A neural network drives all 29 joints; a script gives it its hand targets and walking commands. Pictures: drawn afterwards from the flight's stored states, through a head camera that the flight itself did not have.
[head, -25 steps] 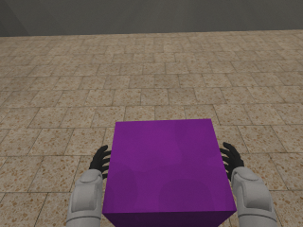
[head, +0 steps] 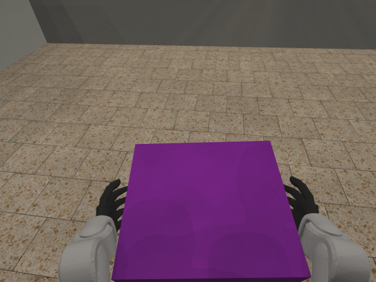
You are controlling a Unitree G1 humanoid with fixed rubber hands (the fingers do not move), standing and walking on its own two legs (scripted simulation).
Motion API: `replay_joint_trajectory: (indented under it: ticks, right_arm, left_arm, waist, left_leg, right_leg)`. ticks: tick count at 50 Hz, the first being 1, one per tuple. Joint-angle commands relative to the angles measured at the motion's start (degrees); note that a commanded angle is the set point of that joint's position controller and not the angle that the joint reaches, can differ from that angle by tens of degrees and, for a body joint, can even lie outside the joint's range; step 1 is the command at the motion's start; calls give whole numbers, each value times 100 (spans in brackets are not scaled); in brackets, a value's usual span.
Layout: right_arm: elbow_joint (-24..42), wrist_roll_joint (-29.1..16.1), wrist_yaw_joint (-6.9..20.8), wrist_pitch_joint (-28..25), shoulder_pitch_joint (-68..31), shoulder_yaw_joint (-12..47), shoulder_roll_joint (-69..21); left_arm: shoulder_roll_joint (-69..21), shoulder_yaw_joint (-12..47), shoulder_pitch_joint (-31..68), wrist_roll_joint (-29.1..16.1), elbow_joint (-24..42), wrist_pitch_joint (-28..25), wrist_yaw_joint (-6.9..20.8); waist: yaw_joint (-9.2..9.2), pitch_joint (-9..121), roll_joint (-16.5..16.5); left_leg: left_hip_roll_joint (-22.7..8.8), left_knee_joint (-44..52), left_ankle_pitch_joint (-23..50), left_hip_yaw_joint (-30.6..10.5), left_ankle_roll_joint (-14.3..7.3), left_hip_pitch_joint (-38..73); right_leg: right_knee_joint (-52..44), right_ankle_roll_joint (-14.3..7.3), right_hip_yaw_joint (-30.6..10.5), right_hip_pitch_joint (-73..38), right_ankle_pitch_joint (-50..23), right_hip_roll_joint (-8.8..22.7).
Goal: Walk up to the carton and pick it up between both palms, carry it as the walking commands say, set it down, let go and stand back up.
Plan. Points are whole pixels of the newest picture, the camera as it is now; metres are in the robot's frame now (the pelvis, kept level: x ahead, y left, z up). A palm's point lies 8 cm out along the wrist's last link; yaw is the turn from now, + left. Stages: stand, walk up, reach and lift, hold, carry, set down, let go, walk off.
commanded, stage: carry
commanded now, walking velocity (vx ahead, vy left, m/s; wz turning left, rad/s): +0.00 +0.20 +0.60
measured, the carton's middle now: (203, 223) +0.26 +0.01 +0.03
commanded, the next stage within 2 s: none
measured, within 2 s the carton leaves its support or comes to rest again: neither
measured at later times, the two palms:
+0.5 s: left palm out of the picture +0.11 +0.37 +0.07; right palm (193, 224) +0.23 +0.03 +0.09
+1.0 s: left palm out of the picture -0.04 +0.49 +0.11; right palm (88, 248) +0.17 +0.20 +0.11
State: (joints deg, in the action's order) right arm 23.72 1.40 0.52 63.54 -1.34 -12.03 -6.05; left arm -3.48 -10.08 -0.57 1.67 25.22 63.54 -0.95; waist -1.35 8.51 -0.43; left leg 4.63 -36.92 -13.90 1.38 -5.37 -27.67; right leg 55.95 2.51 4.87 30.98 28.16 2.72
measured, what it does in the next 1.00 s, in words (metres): steps to the left, turning left: right foot, then left foot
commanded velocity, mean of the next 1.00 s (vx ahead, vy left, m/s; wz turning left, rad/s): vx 0.00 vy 0.20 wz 0.60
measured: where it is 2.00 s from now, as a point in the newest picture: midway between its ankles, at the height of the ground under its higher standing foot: outside the picture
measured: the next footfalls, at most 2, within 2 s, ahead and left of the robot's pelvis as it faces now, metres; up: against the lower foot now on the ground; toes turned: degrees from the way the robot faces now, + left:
right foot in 0.08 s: +0.04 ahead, -0.09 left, +0.00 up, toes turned -4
left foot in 0.46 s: -0.01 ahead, +0.29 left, +0.00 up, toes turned +20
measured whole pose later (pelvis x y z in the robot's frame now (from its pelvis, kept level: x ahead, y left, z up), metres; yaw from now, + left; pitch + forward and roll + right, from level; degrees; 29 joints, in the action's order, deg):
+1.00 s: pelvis -0.13 +0.22 +0.02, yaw +34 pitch +4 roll +3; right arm 27.5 -1.6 -0.4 68.4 -1.1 -11.4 -2.7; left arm -6.3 -9.4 -4.2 1.9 29.8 66.2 -2.4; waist 0.5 8.2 1.6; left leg -3.5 -53.0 -19.3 1.4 1.9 -31.4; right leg 32.1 2.9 13.4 21.6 12.6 14.6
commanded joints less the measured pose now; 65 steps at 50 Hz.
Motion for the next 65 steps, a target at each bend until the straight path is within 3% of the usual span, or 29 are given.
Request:
replay_joint_trajectory:
  ticks: [1,4,5,6,7,8,10,14,20,22,24,26,28,35,37,38,39,40,42,47,50,53,54,55,56,57,59,61,65]
  right_arm:
    - [1264,-1327,196,230,-2134,4467,-3671]
    - [1441,-1388,71,378,-2196,4505,-3483]
    - [1558,-1369,48,424,-2280,4515,-3461]
    - [1502,-1288,40,525,-2327,4507,-3314]
    - [1735,-1420,59,537,-2816,4614,-3404]
    - [1269,-1479,79,556,-2454,4519,-3623]
    - [1141,-1582,121,537,-2341,4491,-3834]
    - [1204,-1604,24,567,-2299,4562,-3780]
    - [857,-1552,55,699,-2100,4429,-3670]
    - [664,-1484,88,657,-1948,4325,-3620]
    - [676,-1421,129,544,-1889,4133,-3534]
    - [1185,-1510,147,336,-2044,4262,-3988]
    - [1150,-1526,226,238,-2157,4420,-4163]
    - [1306,-1475,274,136,-1752,4750,-3811]
    - [1351,-1485,261,190,-1936,4841,-3696]
    - [1424,-1375,247,266,-1887,4816,-3549]
    - [1502,-1405,294,302,-2152,4868,-3502]
    - [1608,-1610,315,269,-2521,4933,-3756]
    - [1284,-1652,336,307,-2285,4801,-3906]
    - [1068,-1586,221,401,-2141,4716,-3831]
    - [894,-1527,164,538,-2007,4641,-3719]
    - [899,-1567,191,542,-1900,4507,-3770]
    - [808,-1579,198,528,-1920,4516,-3845]
    - [958,-1562,235,479,-1921,4457,-3763]
    - [780,-1426,207,488,-1680,4304,-3415]
    - [877,-1462,219,422,-1495,4248,-3638]
    - [1178,-1517,273,263,-1682,4355,-4015]
    - [1294,-1496,325,168,-1613,4490,-4066]
    - [1576,-1589,390,34,-1710,4683,-3993]
  left_arm:
    - [-4135,4305,2479,-1622,1073,215,390]
    - [-4020,4141,2326,-1666,1114,358,295]
    - [-3908,4103,2402,-1626,1234,372,256]
    - [-3784,3881,2085,-1438,819,425,192]
    - [-3796,3835,2162,-1413,817,426,170]
    - [-3779,3963,2415,-1486,1126,436,166]
    - [-3893,4060,2639,-1489,1432,406,174]
    - [-3584,3762,2064,-1314,1195,424,126]
    - [-3433,3780,2041,-1227,1100,525,96]
    - [-3492,3760,2090,-1154,911,557,135]
    - [-3659,4034,2382,-1348,1124,521,206]
    - [-4391,4462,2683,-1776,1364,339,313]
    - [-4560,4612,2829,-1798,1439,203,345]
    - [-4234,4476,2229,-1667,1423,39,369]
    - [-4097,4292,2034,-1544,1289,117,381]
    - [-3957,4067,1818,-1447,981,162,376]
    - [-3935,4101,1815,-1386,945,142,359]
    - [-4079,4177,2078,-1416,1168,133,351]
    - [-4072,4188,2318,-1453,1344,155,357]
    - [-3760,4052,2034,-1393,1204,215,310]
    - [-3548,3914,2002,-1368,1127,321,299]
    - [-3759,4074,2067,-1426,1191,359,278]
    - [-3828,4075,2165,-1412,1204,357,280]
    - [-3815,4162,2215,-1437,1300,363,299]
    - [-3688,4096,2020,-1327,1064,412,298]
    - [-3984,4373,2272,-1566,1317,396,316]
    - [-4462,4748,2683,-1848,1606,218,362]
    - [-4572,4688,2270,-1815,1415,107,429]
    - [-4508,4721,2282,-1770,1604,-38,396]
  waist:
    - [150,1485,-733]
    - [-24,1582,-330]
    - [-81,1183,656]
    - [-71,812,2487]
    - [-6,507,1740]
    - [42,457,536]
    - [142,383,232]
    - [108,645,1513]
    - [144,834,1741]
    - [304,1016,552]
    - [353,1194,-2540]
    - [225,1542,-1690]
    - [110,1538,-1306]
    - [69,1516,-578]
    - [-54,1165,162]
    - [-23,1063,2280]
    - [-14,728,1866]
    - [13,592,932]
    - [125,519,382]
    - [89,599,1484]
    - [93,627,1662]
    - [154,1136,1609]
    - [190,1269,1151]
    - [286,1239,98]
    - [352,1044,-1718]
    - [361,1083,-2474]
    - [241,1369,-1748]
    - [140,1590,-920]
    - [201,1487,-952]
  left_leg:
    - [-1478,991,1616,-1748,-568,1277]
    - [-985,812,394,-1261,93,-124]
    - [-394,-41,-816,-760,451,-1293]
    - [-160,-2218,-1674,67,544,-2028]
    - [-796,-3403,-1513,-485,484,-2216]
    - [-866,-3755,-925,-657,490,-1833]
    - [-849,-3395,-424,-345,616,-1487]
    - [-694,-1930,-508,280,776,-809]
    - [-631,399,-343,649,594,86]
    - [-612,1140,-445,154,425,1473]
    - [-2393,1442,2596,-2542,-439,2078]
    - [-1937,533,4284,-1543,-487,2247]
    - [-1650,393,3738,-1033,-485,1801]
    - [-1428,840,1101,-1725,-412,739]
    - [-702,17,-478,-1007,276,-907]
    - [-34,-1997,-1492,-174,556,-1684]
    - [-685,-3233,-1297,-496,526,-1880]
    - [-726,-3624,-907,-642,562,-1864]
    - [-825,-3562,-404,-461,638,-1421]
    - [-680,-1724,-602,193,764,-810]
    - [-676,-839,-657,437,720,-433]
    - [-655,747,-538,516,608,147]
    - [-492,1261,-295,498,540,591]
    - [-766,1446,419,23,442,1357]
    - [-2044,1583,2411,-1808,-7,1794]
    - [-2000,1042,3819,-2074,-390,2204]
    - [-1825,337,5406,-1321,-325,2453]
    - [-1496,355,4292,-955,-258,2114]
    - [-1590,931,2394,-1673,-494,1714]
  right_leg:
    - [-1176,-66,52,-361,-47,-190]
    - [-3065,-256,74,-2598,-971,42]
    - [-3782,-610,-1363,-3192,-272,1169]
    - [-4359,-1448,-3291,-2584,-1468,3284]
    - [-4272,-1738,-3333,-2082,-1537,3497]
    - [-4230,-1406,-2560,-1664,-1201,2961]
    - [-3780,-780,-1122,-1504,-1260,2083]
    - [-3455,-480,-73,-1683,-2294,1802]
    - [-2717,-193,391,-1944,-2861,2030]
    - [-1310,147,613,-810,-1724,1614]
    - [906,457,383,1432,1884,404]
    - [1496,254,-64,1323,1234,455]
    - [1184,227,-7,941,349,525]
    - [-1702,-36,130,-905,-604,-17]
    - [-3318,-308,-841,-2540,-673,929]
    - [-4194,-1057,-3081,-2406,-1218,2979]
    - [-4366,-1488,-3054,-1876,-672,3313]
    - [-4305,-1350,-2668,-1660,-497,2953]
    - [-3945,-795,-1153,-1484,-760,2242]
    - [-3446,-402,51,-1802,-2314,1943]
    - [-3393,-296,301,-1750,-2008,2043]
    - [-2479,-146,522,-2248,-3458,2089]
    - [-1844,2,646,-2105,-3477,1900]
    - [-1176,231,599,-944,-2051,1619]
    - [-50,508,720,588,797,931]
    - [643,531,261,1367,1680,574]
    - [1575,429,-18,1549,1180,573]
    - [1251,361,-22,978,182,556]
    - [109,206,98,400,-110,207]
